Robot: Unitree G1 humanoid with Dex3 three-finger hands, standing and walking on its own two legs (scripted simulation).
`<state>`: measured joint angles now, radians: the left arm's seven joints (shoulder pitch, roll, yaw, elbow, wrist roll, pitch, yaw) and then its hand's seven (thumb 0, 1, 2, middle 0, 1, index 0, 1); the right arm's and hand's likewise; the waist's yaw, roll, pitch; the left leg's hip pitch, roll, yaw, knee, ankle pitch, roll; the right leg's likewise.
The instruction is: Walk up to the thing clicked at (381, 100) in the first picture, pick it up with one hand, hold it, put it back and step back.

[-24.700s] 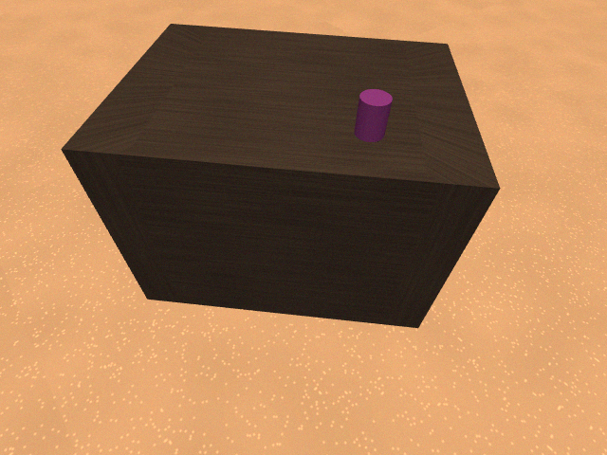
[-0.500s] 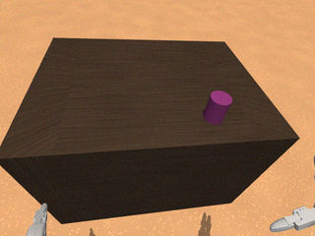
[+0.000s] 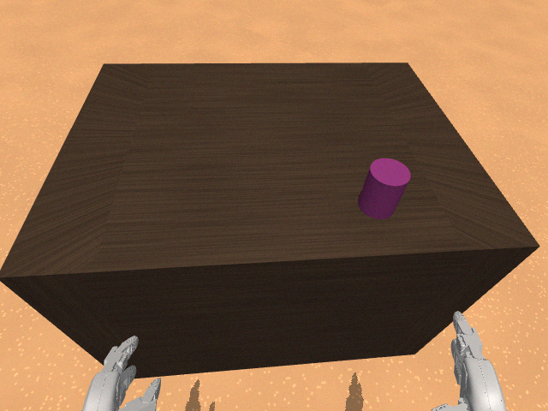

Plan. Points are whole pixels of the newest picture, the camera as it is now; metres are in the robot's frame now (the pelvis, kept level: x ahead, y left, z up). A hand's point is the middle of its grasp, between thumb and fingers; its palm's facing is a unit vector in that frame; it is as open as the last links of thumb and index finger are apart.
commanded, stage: home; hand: right
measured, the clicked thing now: (382, 189) +0.52 -0.24 -0.02
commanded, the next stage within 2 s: none
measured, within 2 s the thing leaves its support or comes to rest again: neither
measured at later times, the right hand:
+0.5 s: hand (372, 373) +0.20 -0.17 -0.10, palm faces +0.09 +0.97 -0.24, open 17.3 cm
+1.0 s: hand out of the picture +0.09 -0.27 -0.13, palm faces -0.08 +0.91 -0.41, open 17.4 cm
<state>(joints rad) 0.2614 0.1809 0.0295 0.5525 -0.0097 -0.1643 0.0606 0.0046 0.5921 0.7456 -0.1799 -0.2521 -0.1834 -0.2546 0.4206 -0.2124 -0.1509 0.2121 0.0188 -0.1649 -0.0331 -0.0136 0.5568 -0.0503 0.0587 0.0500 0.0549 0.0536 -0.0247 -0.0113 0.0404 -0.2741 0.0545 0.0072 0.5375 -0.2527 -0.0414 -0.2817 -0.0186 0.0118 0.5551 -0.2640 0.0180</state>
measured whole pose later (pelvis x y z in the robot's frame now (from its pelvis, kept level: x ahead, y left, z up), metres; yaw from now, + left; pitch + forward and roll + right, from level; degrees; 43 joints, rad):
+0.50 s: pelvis +0.02 +0.01 +0.00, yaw +1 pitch +1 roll +0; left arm 0.22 0.21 0.01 0.68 0.00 -0.07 0.06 0.02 0.90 0.90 -0.20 -0.30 -0.20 -0.30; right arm 0.24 -0.17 -0.02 0.53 0.00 -0.09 -0.09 -0.01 0.52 -0.07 0.06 0.05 0.05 0.06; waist 0.00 -0.01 0.03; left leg -0.27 0.03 0.01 0.54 -0.29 -0.03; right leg -0.27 -0.04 0.01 0.55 -0.30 0.03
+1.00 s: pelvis +0.01 +0.00 +0.01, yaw +2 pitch -3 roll +0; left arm 0.19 0.37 0.01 1.00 0.03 0.01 -0.01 0.01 0.91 0.90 -0.20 -0.30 -0.20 -0.30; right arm 0.21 -0.39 0.01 0.99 -0.02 -0.02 -0.01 -0.01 0.52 -0.07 0.06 0.05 0.06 0.06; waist 0.00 -0.02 0.03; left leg -0.18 0.05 -0.03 0.47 -0.23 -0.05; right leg -0.16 -0.02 -0.03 0.46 -0.24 0.01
